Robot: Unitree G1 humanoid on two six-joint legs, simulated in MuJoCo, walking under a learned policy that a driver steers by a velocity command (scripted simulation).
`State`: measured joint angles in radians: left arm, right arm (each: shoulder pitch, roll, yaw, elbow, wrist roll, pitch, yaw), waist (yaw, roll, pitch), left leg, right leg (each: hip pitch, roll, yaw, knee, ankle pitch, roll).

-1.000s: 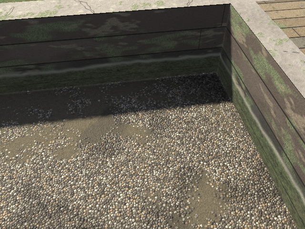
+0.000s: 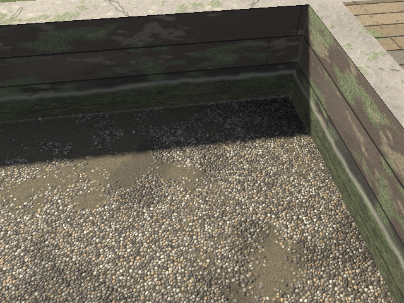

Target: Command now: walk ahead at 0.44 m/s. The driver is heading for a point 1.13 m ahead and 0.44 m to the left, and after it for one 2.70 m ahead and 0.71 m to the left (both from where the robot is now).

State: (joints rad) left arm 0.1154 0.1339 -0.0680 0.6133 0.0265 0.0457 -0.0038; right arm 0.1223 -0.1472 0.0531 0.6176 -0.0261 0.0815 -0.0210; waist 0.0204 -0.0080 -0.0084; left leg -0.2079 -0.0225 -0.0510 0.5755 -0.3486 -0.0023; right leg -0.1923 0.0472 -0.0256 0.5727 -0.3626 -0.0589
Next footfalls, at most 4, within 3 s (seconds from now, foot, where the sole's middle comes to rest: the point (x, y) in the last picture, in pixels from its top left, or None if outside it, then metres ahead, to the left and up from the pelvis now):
none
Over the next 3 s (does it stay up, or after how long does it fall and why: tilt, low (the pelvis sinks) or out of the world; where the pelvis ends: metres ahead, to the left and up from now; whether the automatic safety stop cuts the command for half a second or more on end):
stays up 0.00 0.01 0.01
